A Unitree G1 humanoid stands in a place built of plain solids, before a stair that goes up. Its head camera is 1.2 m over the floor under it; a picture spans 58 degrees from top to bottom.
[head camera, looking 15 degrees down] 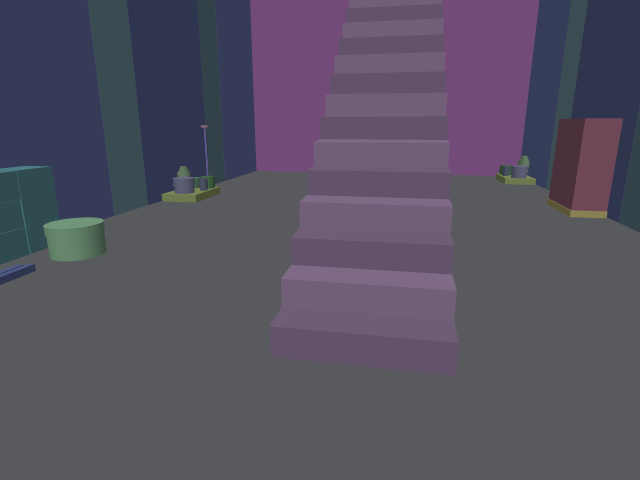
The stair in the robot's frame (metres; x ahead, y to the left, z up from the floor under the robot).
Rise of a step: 0.18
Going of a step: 0.23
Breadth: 0.95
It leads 11 degrees to the right of straight ahead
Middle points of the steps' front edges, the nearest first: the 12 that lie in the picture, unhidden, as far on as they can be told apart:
1.98 -0.20 0.18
2.21 -0.25 0.36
2.44 -0.29 0.54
2.67 -0.33 0.72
2.90 -0.38 0.90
3.13 -0.42 1.07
3.36 -0.47 1.25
3.59 -0.51 1.43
3.82 -0.55 1.61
4.04 -0.60 1.79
4.27 -0.64 1.97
4.50 -0.69 2.15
